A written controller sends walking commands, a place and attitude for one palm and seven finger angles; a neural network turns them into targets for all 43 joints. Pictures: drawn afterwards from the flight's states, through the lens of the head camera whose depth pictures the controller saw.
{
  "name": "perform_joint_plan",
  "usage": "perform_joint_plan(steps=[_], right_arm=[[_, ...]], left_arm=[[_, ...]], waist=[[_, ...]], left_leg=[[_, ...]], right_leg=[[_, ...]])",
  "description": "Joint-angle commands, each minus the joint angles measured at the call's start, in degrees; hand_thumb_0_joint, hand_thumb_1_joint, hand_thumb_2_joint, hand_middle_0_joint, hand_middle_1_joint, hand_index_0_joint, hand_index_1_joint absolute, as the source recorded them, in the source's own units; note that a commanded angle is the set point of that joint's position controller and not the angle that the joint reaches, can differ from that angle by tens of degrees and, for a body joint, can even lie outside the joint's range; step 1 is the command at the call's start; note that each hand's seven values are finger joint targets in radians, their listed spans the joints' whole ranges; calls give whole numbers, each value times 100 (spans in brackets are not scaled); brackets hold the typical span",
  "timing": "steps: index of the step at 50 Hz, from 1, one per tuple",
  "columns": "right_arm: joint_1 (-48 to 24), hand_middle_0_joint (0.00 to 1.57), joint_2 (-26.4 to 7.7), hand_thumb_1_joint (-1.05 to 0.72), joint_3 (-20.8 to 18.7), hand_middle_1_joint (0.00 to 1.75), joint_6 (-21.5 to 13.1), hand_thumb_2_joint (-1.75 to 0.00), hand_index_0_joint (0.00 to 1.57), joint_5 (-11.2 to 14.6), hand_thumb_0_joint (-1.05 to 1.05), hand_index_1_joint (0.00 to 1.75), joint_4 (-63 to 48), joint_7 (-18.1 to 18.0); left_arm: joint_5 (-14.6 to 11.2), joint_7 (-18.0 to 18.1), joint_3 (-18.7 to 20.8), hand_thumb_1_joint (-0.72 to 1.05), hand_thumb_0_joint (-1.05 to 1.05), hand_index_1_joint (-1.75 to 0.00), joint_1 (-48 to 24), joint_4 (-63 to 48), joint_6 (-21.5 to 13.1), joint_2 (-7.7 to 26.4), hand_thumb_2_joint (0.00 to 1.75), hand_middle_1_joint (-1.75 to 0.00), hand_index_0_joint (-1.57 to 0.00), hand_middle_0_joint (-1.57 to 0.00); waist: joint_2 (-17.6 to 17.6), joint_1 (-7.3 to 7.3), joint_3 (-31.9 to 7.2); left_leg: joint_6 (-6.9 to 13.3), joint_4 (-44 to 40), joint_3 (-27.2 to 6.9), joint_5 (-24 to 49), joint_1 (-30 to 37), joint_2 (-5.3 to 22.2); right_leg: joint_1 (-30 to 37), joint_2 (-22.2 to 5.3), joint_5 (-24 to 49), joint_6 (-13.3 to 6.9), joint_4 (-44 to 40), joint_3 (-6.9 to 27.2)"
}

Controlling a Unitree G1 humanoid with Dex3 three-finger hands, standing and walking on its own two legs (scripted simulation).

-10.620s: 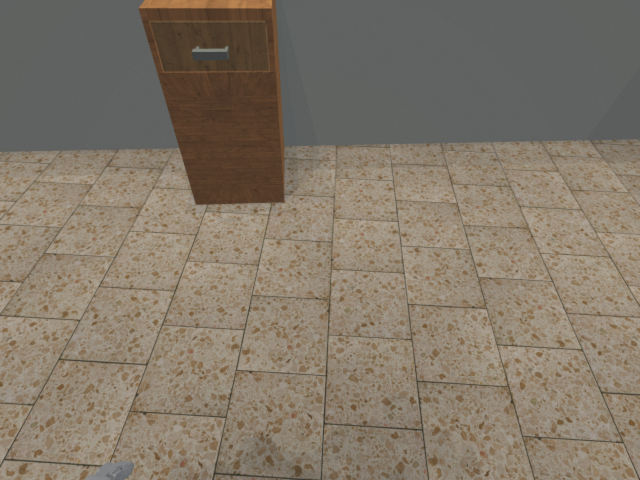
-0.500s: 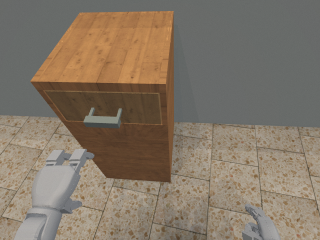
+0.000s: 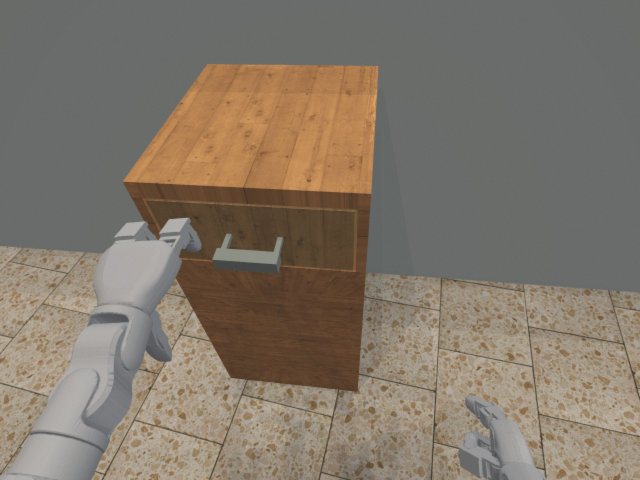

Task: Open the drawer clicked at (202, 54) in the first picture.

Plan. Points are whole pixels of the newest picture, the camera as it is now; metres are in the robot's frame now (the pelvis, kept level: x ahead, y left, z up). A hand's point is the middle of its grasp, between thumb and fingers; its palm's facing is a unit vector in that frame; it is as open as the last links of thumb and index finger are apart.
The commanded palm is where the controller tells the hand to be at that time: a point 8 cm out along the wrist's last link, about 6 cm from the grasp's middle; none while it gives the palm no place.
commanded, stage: raise the hand with hooked fingers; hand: left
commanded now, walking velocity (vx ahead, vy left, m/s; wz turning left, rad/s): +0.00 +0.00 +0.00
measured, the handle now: (250, 250) +0.48 +0.20 -0.05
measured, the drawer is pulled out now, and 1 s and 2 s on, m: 0.00 0.00 0.00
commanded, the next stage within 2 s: move the hooked fingers above the handle in 0.42 s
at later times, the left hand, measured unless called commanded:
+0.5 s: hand (154, 298) +0.29 +0.25 +0.08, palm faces +0.04 -0.08 -1.00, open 13.9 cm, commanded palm +0.27 +0.25 +0.13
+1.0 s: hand (188, 288) +0.33 +0.23 +0.04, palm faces -0.08 -0.06 -0.99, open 13.9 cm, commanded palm +0.32 +0.24 +0.11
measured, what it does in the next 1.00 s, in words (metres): stands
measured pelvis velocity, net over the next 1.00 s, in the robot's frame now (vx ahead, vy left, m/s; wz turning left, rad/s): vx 0.00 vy -0.03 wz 0.01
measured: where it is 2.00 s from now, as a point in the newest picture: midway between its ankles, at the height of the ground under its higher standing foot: outside the picture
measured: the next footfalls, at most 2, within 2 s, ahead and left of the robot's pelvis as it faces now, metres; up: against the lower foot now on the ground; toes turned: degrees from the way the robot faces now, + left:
none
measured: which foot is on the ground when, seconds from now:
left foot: down 0.00-1.00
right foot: down 0.00-1.00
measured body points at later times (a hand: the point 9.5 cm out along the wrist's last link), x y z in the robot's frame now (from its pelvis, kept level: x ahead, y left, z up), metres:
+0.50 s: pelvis -0.01 +0.00 +0.00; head +0.02 -0.02 +0.45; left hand +0.29 +0.26 +0.13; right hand +0.17 -0.22 -0.12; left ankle -0.03 +0.09 -0.73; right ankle +0.00 -0.11 -0.73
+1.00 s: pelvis +0.00 -0.03 +0.00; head +0.05 -0.05 +0.45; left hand +0.33 +0.23 +0.10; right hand +0.16 -0.27 -0.12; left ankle -0.03 +0.08 -0.73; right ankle +0.00 -0.11 -0.73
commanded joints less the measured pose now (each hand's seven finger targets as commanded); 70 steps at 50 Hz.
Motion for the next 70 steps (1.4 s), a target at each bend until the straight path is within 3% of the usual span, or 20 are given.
perform_joint_plan(steps=[1, 3, 7, 14, 15, 18, 23, 27, 33, 35, 39, 40, 46, 51, 54, 59, 63, 64, 66, 70], right_arm=[[-444, 20, -759, -90, -252, 30, -211, -90, 20, 7, 0, 30, -795, -54], [-354, 20, -771, -90, -266, 30, -230, -90, 20, -25, 0, 30, -809, -16], [-302, 20, -808, -90, -282, 30, -238, -90, 20, -59, 0, 30, -809, 57], [-200, 20, -822, -90, -377, 30, -288, -90, 20, -59, 0, 30, -722, 94], [-171, 20, -810, -90, -394, 30, -301, -90, 20, -60, 0, 30, -728, 99], [-148, 20, -815, -90, -441, 30, -306, -90, 20, -23, 0, 30, -663, 112], [-217, 20, -865, -90, -425, 30, -289, -90, 20, 11, 0, 30, -686, 93], [-287, 20, -851, -90, -371, 30, -268, -90, 20, -13, 0, 30, -685, 57], [-225, 20, -813, -90, -336, 30, -281, -90, 20, 13, 0, 30, -585, -76], [-212, 20, -790, -90, -343, 30, -289, -90, 20, 20, 0, 30, -614, -93], [-161, 20, -815, -90, -380, 30, -287, -90, 20, 27, 0, 30, -591, -126], [-128, 20, -806, -90, -379, 30, -283, -90, 20, 34, 0, 30, -587, -134], [44, 20, -883, -90, -456, 30, -291, -90, 20, 29, 0, 30, -597, -165], [186, 20, -867, -90, -539, 30, -279, -90, 20, -21, 0, 30, -561, -160], [259, 20, -888, -90, -570, 30, -250, -90, 20, -25, 0, 30, -487, -142], [325, 20, -900, -90, -590, 30, -222, -90, 20, 41, 0, 30, -451, -106], [389, 20, -937, -90, -594, 30, -196, -90, 20, 68, 0, 30, -472, -113], [420, 20, -956, -90, -599, 30, -179, -90, 20, 76, 0, 30, -480, -115], [465, 20, -931, -90, -624, 30, -198, -90, 20, 58, 0, 30, -499, -108], [589, 20, -931, -90, -620, 30, -184, -90, 20, 29, 0, 30, -429, -133]], left_arm=[[-77, -159, 416, -50, 0, -120, -2010, -1002, -69, 1015, 30, -120, -30, -30], [-87, -321, 387, -50, 0, -120, -1642, -890, -164, 928, 30, -120, -30, -30], [-124, -420, 664, -50, 0, -120, -1267, -1141, -532, 1115, 30, -120, -30, -30], [-79, 118, 1241, -50, 0, -120, -1515, -1468, -949, 1493, 30, -120, -30, -30], [-88, 201, 1181, -50, 0, -120, -1575, -1548, -965, 1421, 30, -120, -30, -30], [-114, 313, 961, -50, 0, -120, -1481, -1339, -858, 1176, 30, -120, -30, -30], [-161, 152, 622, -50, 0, -120, -1342, -1147, -578, 986, 30, -120, -30, -30], [-104, 31, 596, -50, 0, -120, -1540, -1140, -587, 1071, 30, -120, -30, -30], [-18, 160, 951, -50, 0, -120, -2125, -411, -806, 1440, 30, -120, -30, -30], [0, 227, 1078, -50, 0, -120, -2094, -291, -836, 1543, 30, -120, -30, -30], [-4, 258, 1153, -50, 0, -120, -2183, 16, -844, 1633, 30, -120, -30, -30], [-30, 238, 968, -50, 0, -120, -2273, 108, -832, 1475, 30, -120, -30, -30], [-114, 55, 758, -50, 0, -120, -2486, 342, -968, 1341, 30, -120, -30, -30], [-29, 211, 1034, -50, 0, -120, -2565, 167, -1295, 1576, 30, -120, -30, -30], [34, 453, 1254, -50, 0, -120, -2662, 263, -1334, 1728, 30, -120, -30, -30], [125, 736, 1148, -50, 0, -120, -2704, 920, -1003, 1532, 30, -120, -30, -30], [188, 687, 925, -50, 0, -120, -2846, 1177, -750, 1431, 30, -120, -30, -30], [186, 647, 912, -50, 0, -120, -2949, 1194, -731, 1436, 30, -120, -30, -30], [160, 569, 600, -50, 0, -120, -3119, 996, -792, 1148, 30, -120, -30, -30], [175, 521, 404, -50, 0, -120, -3603, 1114, -949, 1001, 30, -120, -30, -30]], waist=[[-39, -203, -1176], [-172, -148, -1185], [-47, -31, -1270], [143, 51, -1359], [205, 56, -1534], [138, -28, -1416], [-137, -103, -1336], [-177, -128, -1259], [-347, -131, -1061], [-175, -54, -1275], [-135, -91, -1557], [-125, -155, -1531], [-441, -267, -1665], [-234, -188, -2106], [-162, -192, -2126], [-377, -239, -1912], [-370, -280, -2098], [-474, -319, -2148], [-236, -362, -2296], [-310, -537, -2097]], left_leg=[[-213, -508, -150, 2168, 429, 264], [-228, -510, -169, 2386, 458, 289], [-316, -518, -252, 2933, 513, 345], [-453, -558, -406, 3013, 544, 380], [-447, -540, -397, 2989, 627, 373], [-437, -529, -322, 2756, 571, 345], [-305, -563, -172, 2240, 360, 267], [-236, -564, -148, 2071, 302, 229], [-127, -528, -16, 1599, -58, 136], [-111, -481, 13, 1650, -95, 100], [-84, -334, 85, 1785, -199, 65], [-73, -304, 112, 1761, -238, 64], [-8, -96, 157, 1781, -452, 37], [-10, 72, 129, 2069, -482, 4], [-43, 133, 116, 2205, -576, 18], [-53, 143, 174, 2042, -839, 39], [-36, 160, 223, 2067, -810, 52], [-33, 164, 190, 2081, -797, 59], [-19, 227, 166, 2270, -546, 83], [-20, 300, 95, 2185, -487, 113]], right_leg=[[724, -57, 1305, -193, -436, -113], [744, -46, 1349, -190, -455, -157], [826, -41, 1519, -208, -438, -163], [655, 10, 1326, -239, -387, -185], [660, -13, 1311, -231, -375, -192], [522, -7, 1243, -221, -420, -190], [660, -24, 1217, -200, -499, -148], [685, -37, 1190, -199, -526, -130], [634, -38, 1065, -186, -550, -30], [796, -50, 1145, -185, -501, 17], [918, -54, 1510, -156, -420, 130], [870, -81, 1533, -145, -404, 103], [858, -110, 1906, -82, -297, 175], [955, -118, 2310, -102, -75, 229], [857, -104, 2428, -121, 23, 228], [657, -66, 2210, -124, 59, 150], [717, -65, 2289, -111, 92, 137], [704, -49, 2210, -121, 106, 105], [580, -43, 2278, -129, 133, 84], [175, -21, 2018, -126, 127, 15]])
